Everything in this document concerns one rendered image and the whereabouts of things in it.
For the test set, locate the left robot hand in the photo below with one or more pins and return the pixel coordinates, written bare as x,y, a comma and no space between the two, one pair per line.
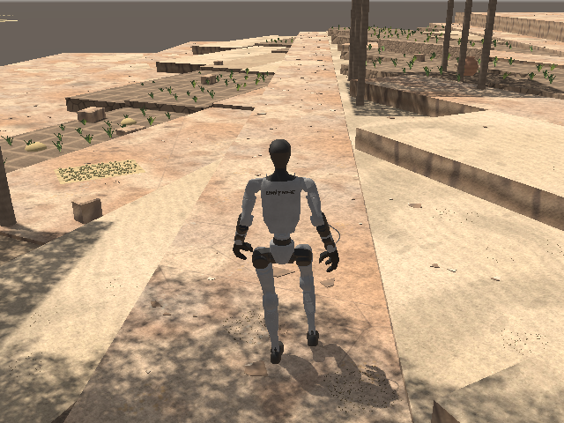
245,246

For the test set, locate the right robot shin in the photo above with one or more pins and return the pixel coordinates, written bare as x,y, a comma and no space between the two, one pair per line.
309,305

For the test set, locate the left robot forearm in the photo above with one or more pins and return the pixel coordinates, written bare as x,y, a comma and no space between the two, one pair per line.
241,232

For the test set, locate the robot right upper arm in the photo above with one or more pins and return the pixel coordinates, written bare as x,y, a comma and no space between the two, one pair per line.
314,203

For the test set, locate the robot left upper arm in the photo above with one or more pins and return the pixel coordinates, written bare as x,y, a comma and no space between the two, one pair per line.
249,199

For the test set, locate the humanoid robot torso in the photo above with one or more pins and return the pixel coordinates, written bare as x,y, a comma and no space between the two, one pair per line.
281,202

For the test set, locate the right robot hand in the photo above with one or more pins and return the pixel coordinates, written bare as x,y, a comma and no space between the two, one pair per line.
333,259

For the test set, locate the right robot forearm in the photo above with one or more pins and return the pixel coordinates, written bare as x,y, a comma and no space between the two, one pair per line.
325,234

